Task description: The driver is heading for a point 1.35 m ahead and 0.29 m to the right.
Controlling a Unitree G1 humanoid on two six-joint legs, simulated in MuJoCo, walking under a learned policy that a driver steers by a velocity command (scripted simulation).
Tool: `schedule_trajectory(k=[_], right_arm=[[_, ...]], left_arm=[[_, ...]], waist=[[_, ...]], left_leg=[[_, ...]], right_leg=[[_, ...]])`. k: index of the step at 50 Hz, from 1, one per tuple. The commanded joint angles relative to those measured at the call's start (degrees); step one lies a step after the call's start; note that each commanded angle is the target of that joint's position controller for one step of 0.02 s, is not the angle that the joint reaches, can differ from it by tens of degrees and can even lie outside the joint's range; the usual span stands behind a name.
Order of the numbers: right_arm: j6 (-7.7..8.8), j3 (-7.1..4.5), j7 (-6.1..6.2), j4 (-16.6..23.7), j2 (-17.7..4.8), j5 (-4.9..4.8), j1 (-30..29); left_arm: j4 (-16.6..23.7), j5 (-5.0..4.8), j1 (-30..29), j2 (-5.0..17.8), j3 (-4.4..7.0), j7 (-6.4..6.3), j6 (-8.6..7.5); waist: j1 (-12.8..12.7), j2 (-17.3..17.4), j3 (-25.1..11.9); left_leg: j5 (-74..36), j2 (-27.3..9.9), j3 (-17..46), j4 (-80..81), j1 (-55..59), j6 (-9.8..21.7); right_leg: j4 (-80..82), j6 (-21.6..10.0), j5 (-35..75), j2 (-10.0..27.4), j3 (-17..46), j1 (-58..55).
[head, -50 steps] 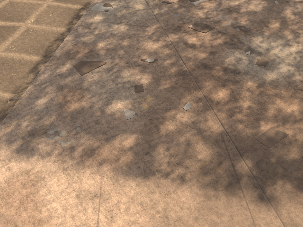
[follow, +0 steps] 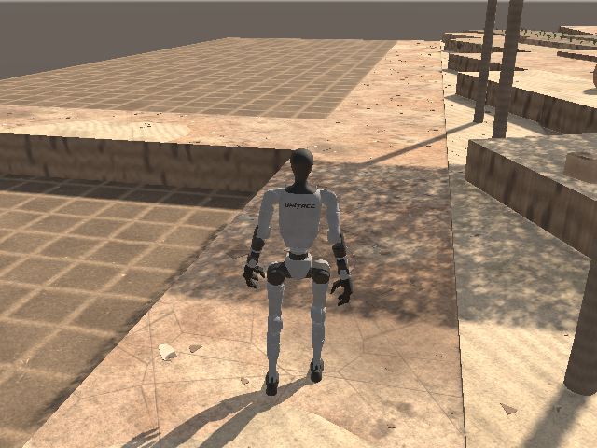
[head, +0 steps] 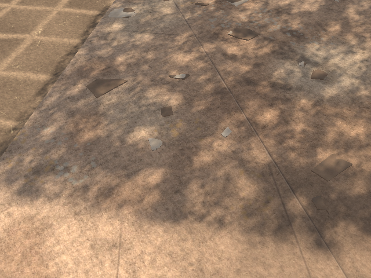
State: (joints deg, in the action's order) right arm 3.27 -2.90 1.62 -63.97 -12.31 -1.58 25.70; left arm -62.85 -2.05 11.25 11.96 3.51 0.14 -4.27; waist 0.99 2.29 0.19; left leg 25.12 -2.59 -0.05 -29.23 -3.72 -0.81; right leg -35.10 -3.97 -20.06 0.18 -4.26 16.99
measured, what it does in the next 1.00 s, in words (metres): walks ahead: left foot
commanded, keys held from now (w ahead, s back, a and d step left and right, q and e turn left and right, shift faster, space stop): w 0.50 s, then w+e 0.50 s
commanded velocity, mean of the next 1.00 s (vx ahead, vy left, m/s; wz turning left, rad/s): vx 0.46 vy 0.00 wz -0.18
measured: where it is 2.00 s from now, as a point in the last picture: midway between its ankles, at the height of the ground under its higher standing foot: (250, 156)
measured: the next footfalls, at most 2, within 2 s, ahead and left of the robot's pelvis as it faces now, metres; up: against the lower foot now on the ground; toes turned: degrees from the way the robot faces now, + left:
left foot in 0.52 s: +0.43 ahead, +0.13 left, +0.00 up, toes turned +3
right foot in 1.10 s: +0.69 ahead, -0.15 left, +0.00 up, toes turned -20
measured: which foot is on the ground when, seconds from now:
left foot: down 0.00-0.02, up 0.04-0.50, down 0.52-1.00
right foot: down 0.00-0.52, up 0.54-1.00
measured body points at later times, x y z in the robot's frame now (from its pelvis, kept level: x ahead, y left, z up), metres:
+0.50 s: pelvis +0.23 +0.02 -0.01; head +0.26 +0.02 +0.44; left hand +0.11 +0.26 -0.15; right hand +0.46 -0.20 -0.10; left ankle +0.39 +0.13 -0.72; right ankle +0.01 -0.10 -0.73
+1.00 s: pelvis +0.50 +0.02 +0.01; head +0.51 +0.00 +0.46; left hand +0.71 +0.22 -0.10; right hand +0.44 -0.24 -0.14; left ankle +0.39 +0.13 -0.73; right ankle +0.64 -0.16 -0.69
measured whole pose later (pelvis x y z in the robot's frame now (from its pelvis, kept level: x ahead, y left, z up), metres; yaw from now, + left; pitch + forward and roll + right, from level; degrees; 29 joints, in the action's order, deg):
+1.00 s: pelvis +0.50 +0.02 +0.01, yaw -13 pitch +1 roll +3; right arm 5.1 -3.8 1.4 -57.5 -13.3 0.2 18.4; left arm -50.1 -1.2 5.5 12.7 3.8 2.0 -2.6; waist 3.1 -1.4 0.8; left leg 18.6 1.1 -15.7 -12.8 4.9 0.1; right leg -40.3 -3.2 0.3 6.3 -0.6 38.5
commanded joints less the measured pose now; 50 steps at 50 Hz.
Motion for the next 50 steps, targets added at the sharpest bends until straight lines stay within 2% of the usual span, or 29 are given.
schedule_trajectory(k=[1, 2, 3, 4, 5, 7, 8, 11, 14, 18, 20, 22, 23, 24, 25, 26, 27, 28, 29, 30, 31, 32, 33, 34, 37, 41, 44, 48, 50], right_arm=[[1.46, -0.16, -0.43, 5.81, -4.45, 0.06, -6.83], [2.6, 0.61, -0.25, 7.94, -1.17, -0.11, -7.45], [3.33, -0.01, -0.62, 8.6, -3.05, -1.43, -8.81], [3.68, -0.19, -1.14, 9.02, -4.09, -1.74, -9.84], [3.9, -0.56, -1.17, 8.84, -4.43, -1.23, -10.16], [3.36, -1.69, -1.24, 8.7, -5.8, -0.38, -10.52], [2.85, -1.81, -1.47, 8.63, -5.17, -0.4, -10.49], [1.82, -1.61, -1.63, 10.82, -3.37, 0.18, -16.01], [1.88, -0.89, -1.98, 14.1, -2.38, 0.3, -24.4], [2.2, -0.22, -3.16, 16.55, -2.64, -0.12, -31.8], [2.55, -0.05, -3.9, 17.84, -3.03, -0.29, -34.12], [2.95, -0.36, -4.54, 18.49, -4.29, -0.33, -33.81], [3.07, -0.95, -4.62, 18.23, -5.67, -0.31, -31.52], [3.09, -1.91, -4.47, 17.14, -7.57, -0.3, -26.68], [2.93, -3.32, -4.11, 14.15, -9.97, -0.38, -16.79], [2.72, -4.51, -3.46, 11.66, -13.29, 0.18, -6.09], [2.63, -5.34, -3.4, 10.07, -17.87, 1.71, 0.03], [2.74, -3.76, -3.53, 10.22, -13.02, 1.72, -1.05], [3.1, -2.88, -3.47, 10.62, -10.37, 1.25, -6.9], [3.49, -2.04, -3.51, 11.78, -7.99, 1.15, -12.57], [3.98, -1.59, -3.81, 11.69, -6.15, 1.57, -15.78], [4.3, -1.16, -3.97, 11.27, -4.54, 2.11, -17.39], [4.33, -1.1, -4.02, 10.57, -3.8, 2.45, -17.33], [4.46, -1.22, -3.82, 9.94, -4.03, 2.49, -16.54], [4.68, -1.78, -2.59, 8.91, -6.52, 2.59, -14.96], [4.2, -1.99, -0.94, 8.59, -7.86, 2.86, -11.97], [3.69, -2.15, -0.19, 8.75, -8.94, 2.38, -9.86], [2.22, -2.68, 0.12, 8.03, -10.02, 1.63, -5.17], [1.35, -3.09, 0.11, 8.36, -10.96, 1.13, -5.17]], left_arm=[[-3.35, 0.31, 19.05, 10.41, 3.41, -0.06, -0.88], [-3.92, 0.92, 24.53, 12.44, 3.06, 0.65, -1.58], [-2.76, 1.57, 18.6, 8.98, 1.46, 0.62, -2.53], [-0.76, 1.44, 13.06, 6.47, 0.51, 0.81, -3.0], [0.48, 1.57, 9.41, 5.64, -0.13, 1.16, -3.09], [1.13, 1.97, 8.29, 3.92, -1.1, 1.34, -2.62], [0.76, 2.11, 10.03, 3.84, -1.3, 1.04, -2.33], [0.26, 2.3, 13.78, 6.21, -1.24, -0.23, -1.94], [1.3, 2.48, 14.1, 7.18, -1.16, -1.09, -1.41], [1.04, 1.72, 17.57, 7.81, -0.67, -1.36, -1.15], [0.74, 1.33, 18.35, 7.89, -0.37, -1.42, -0.84], [1.04, 1.29, 17.49, 8.79, 0.15, -1.45, -0.48], [1.41, 1.43, 16.58, 9.68, 0.46, -1.45, -0.3], [1.72, 1.68, 15.71, 10.52, 0.78, -1.42, 0.04], [2.18, 1.94, 14.57, 10.2, 0.64, -1.36, 0.52], [3.55, 2.37, 14.05, 8.59, -0.18, -1.09, 0.54], [4.21, 1.77, 21.75, -0.52, -2.55, -0.38, -0.52], [3.54, 0.16, 18.94, 2.83, -1.85, -0.09, -2.29], [5.87, -1.6, 12.9, 7.0, -0.46, -0.18, -2.94], [6.85, -1.54, 9.57, 7.83, -0.21, -0.75, -3.02], [6.95, -0.69, 8.28, 7.46, 0.38, -1.4, -2.52], [6.39, -0.3, 10.16, 6.36, 0.79, -1.63, -1.44], [5.97, -0.37, 11.7, 4.89, 0.84, -1.55, -0.36], [5.89, -0.49, 12.26, 3.79, 0.88, -1.56, 0.5], [8.41, 0.02, 7.27, 4.53, 1.47, -1.78, 1.79], [10.94, 0.58, 0.87, 4.78, 1.82, -0.76, 1.08], [13.27, 0.91, -5.28, 3.78, 1.19, 0.44, 0.77], [17.34, 0.88, -12.55, 2.76, 0.31, 2.12, 0.75], [19.19, 0.65, -13.63, 3.19, 0.33, 2.96, 0.83]], waist=[[-10.48, -11.46, 1.63], [-10.56, -20.42, -2.76], [-6.98, -12.59, 0.83], [-4.93, -8.58, 4.01], [-3.34, -5.76, 4.97], [-1.82, -5.84, 5.35], [-1.73, -6.66, 5.07], [-2.29, -5.43, 5.96], [-3.7, -5.47, 7.31], [-5.36, -5.93, 8.97], [-5.1, -6.08, 9.56], [-3.45, -6.76, 8.06], [-1.66, -7.96, 5.69], [1.2, -9.42, 1.77], [6.15, -9.6, -3.96], [10.13, -6.83, -11.1], [5.66, 8.97, -22.05], [7.15, 8.03, -23.33], [5.56, 6.61, -12.81], [3.41, 1.88, -7.33], [1.32, -0.21, -4.22], [-0.97, 1.2, -2.79], [-1.96, 2.73, -2.11], [-2.39, 2.82, -1.16], [-2.62, 2.11, 2.23], [-1.29, 0.37, 3.38], [0.69, -0.54, 4.75], [3.31, -1.34, 6.84], [2.76, -0.37, 6.65]], left_leg=[[-14.85, 1.46, -2.32, -18.63, -28.46, 3.44], [5.81, 6.26, 0.44, -36.55, -38.05, 2.37], [4.49, 2.44, 6.41, -45.79, -42.8, 4.12], [-1.42, -0.55, 6.28, -46.98, -44.16, 5.79], [-7.14, -2.94, 5.23, -44.46, -43.16, 6.52], [-12.71, -5.2, 3.52, -38.3, -38.45, 6.16], [-13.88, -5.3, 2.48, -36.23, -37.19, 5.52], [-17.79, -5.28, 0.66, -29.54, -40.12, 2.91], [-23.95, -4.24, -0.44, -17.06, -39.61, 1.67], [-28.06, -2.11, -2.21, -7.12, -36.69, 2.24], [-27.14, -1.83, -1.75, -4.06, -36.78, 3.52], [-24.34, -0.7, -2.16, -1.7, -33.68, 5.2], [-22.67, 0.84, -3.02, -1.44, -29.1, 6.14], [-21.18, 2.9, -4.31, -1.87, -22.05, 7.3], [-21.24, 4.91, -5.55, -1.39, -9.59, 8.9], [-20.12, -2.82, 3.44, -3.27, 9.53, 11.96], [-5.61, -19.39, 33.54, 3.62, 29.35, 21.23], [-2.24, -20.85, 44.52, 12.64, 27.62, 20.28], [-4.52, -19.4, 33.99, 13.5, 18.8, 16.61], [-10.36, -17.57, 24.5, 14.74, 8.63, 14.47], [-14.27, -15.42, 17.98, 16.56, 0.45, 12.67], [-15.92, -12.99, 12.17, 18.32, -4.8, 11.11], [-16.17, -11.85, 9.12, 19.74, -7.84, 10.7], [-17.12, -11.38, 6.68, 21.03, -9.65, 11.04], [-19.19, -11.55, 1.88, 23.76, -10.26, 11.73], [-23.16, -11.72, -2.83, 23.94, -4.59, 11.05], [-24.95, -11.89, -6.87, 24.11, -1.49, 10.21], [-29.3, -14.13, -9.95, 20.74, 7.23, 9.87], [-36.28, -15.12, -11.37, 17.32, 10.21, 9.19]], right_leg=[[14.77, -5.66, -2.34, 9.41, 19.46, -25.33], [25.33, -13.05, -5.28, 21.22, 44.78, -30.32], [25.14, -13.22, -7.94, 23.35, 45.17, -26.14], [24.87, -11.06, -6.32, 21.16, 36.97, -22.14], [25.65, -9.08, -2.76, 18.44, 29.84, -19.07], [26.82, -6.09, 7.84, 13.57, 19.18, -15.06], [27.13, -5.71, 12.3, 12.42, 16.2, -14.63], [28.31, -6.78, 21.07, 12.19, 12.64, -15.02], [29.63, -6.59, 22.01, 11.41, 9.75, -13.64], [30.35, -6.51, 21.68, 12.2, 7.37, -15.64], [28.88, -6.17, 24.03, 13.73, 6.83, -19.35], [25.31, -5.3, 31.99, 14.84, 5.92, -22.85], [21.89, -4.69, 41.6, 15.07, 5.5, -24.03], [15.71, -4.03, 52.33, 14.72, 4.77, -24.66], [4.38, -2.61, 58.05, 12.38, 2.89, -21.91], [-12.28, -0.87, 45.53, 9.91, 2.63, -8.12], [-36.04, 2.78, 4.73, -1.72, 3.29, 13.82], [-44.55, 1.4, -11.18, -2.66, 13.64, 19.17], [-46.94, 0.57, -8.11, 0.43, 12.63, 24.09], [-44.37, 0.25, -2.28, 4.05, 11.0, 22.33], [-40.71, 0.22, 1.56, 6.26, 10.38, 19.19], [-37.84, -0.03, 3.84, 8.09, 10.86, 15.08], [-36.41, -0.26, 4.65, 8.63, 10.81, 12.65], [-35.44, -0.25, 4.89, 8.91, 10.55, 12.25], [-30.91, 0.71, 10.45, 9.36, 11.28, 18.56], [-19.86, 1.88, 20.91, 8.26, 11.72, 25.14], [-11.44, 1.98, 25.01, 7.66, 7.48, 25.33], [-4.77, 0.84, 21.42, 6.88, 3.62, 28.45], [-2.86, -0.35, 16.32, 5.67, 1.37, 27.09]])
Keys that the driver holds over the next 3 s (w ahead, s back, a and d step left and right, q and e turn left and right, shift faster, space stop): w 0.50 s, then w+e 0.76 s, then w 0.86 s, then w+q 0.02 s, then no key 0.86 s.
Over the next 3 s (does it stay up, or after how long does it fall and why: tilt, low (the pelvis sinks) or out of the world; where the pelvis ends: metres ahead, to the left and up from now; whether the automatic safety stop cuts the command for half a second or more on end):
stays up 1.27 -0.32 0.01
